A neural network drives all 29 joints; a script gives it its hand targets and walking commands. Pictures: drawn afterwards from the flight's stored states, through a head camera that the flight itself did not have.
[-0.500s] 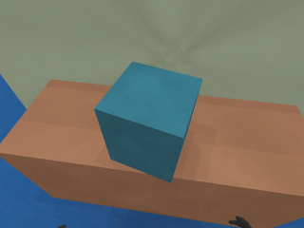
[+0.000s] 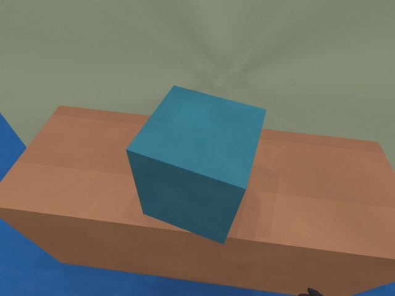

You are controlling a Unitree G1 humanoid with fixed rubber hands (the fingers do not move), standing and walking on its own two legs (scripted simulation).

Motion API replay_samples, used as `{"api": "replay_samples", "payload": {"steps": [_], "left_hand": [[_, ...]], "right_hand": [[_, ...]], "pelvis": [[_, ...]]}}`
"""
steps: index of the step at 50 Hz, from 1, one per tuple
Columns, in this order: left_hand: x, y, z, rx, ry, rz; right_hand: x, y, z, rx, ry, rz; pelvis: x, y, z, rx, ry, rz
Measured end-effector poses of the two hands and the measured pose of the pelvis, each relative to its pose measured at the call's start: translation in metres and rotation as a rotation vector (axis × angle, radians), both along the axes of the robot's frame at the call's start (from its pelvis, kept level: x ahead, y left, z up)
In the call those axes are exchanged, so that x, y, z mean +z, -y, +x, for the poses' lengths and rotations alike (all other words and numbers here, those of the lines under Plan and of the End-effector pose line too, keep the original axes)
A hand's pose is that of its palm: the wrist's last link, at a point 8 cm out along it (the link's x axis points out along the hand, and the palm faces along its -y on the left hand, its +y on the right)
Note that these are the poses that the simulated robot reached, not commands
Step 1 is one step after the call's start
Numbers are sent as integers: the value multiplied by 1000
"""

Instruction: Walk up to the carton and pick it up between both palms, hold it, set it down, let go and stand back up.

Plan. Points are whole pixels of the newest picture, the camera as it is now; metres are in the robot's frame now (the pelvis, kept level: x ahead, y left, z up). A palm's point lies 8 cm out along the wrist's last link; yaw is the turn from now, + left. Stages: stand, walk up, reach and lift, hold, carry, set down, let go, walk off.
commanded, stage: walk up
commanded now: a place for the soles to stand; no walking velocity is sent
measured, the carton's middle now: (199, 166) +0.43 +0.00 -0.03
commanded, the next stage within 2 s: none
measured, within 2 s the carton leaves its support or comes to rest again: neither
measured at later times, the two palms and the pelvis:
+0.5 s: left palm out of the picture +0.06 +0.26 -0.11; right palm out of the picture +0.09 -0.26 -0.09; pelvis +0.00 +0.00 +0.00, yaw +0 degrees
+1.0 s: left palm out of the picture +0.04 +0.27 -0.11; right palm out of the picture +0.07 -0.26 -0.10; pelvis -0.01 +0.00 +0.00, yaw +0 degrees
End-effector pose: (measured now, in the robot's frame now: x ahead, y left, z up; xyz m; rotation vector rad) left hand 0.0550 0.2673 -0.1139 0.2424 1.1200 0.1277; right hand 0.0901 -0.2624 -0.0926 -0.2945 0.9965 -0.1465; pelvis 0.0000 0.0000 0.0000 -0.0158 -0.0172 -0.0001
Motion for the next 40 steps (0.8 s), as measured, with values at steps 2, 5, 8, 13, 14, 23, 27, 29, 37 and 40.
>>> {"api": "replay_samples", "payload": {"steps": [2,5,8,13,14,23,27,29,37,40], "left_hand": [[2,-1,2,2,2,3],[5,-2,5,3,8,9],[7,-2,8,1,14,13],[7,-2,11,1,28,13],[7,-2,12,0,31,12],[3,4,9,-4,31,-4],[1,5,2,-2,22,-6],[1,5,-1,3,15,-7],[2,4,-13,14,-2,3],[2,3,-16,17,-10,9]], "right_hand": [[-2,-3,4,4,7,10],[-4,-7,10,7,14,25],[-6,-10,12,9,16,34],[-7,-9,13,10,16,31],[-7,-8,12,10,15,29],[-3,1,5,-1,11,7],[-2,3,-1,-5,6,4],[-3,3,-4,-9,2,6],[-7,0,-13,-10,-13,21],[-9,-1,-16,-12,-21,25]], "pelvis": [[0,-1,1,-2,0,1],[0,-2,3,-1,-1,0],[0,-2,4,-2,0,3],[0,-1,4,2,7,4],[-1,-1,4,1,8,5],[-1,1,-2,0,12,6],[-1,2,-5,1,14,7],[-1,2,-6,0,15,8],[0,3,-10,-1,18,8],[0,3,-11,-1,18,8]]}}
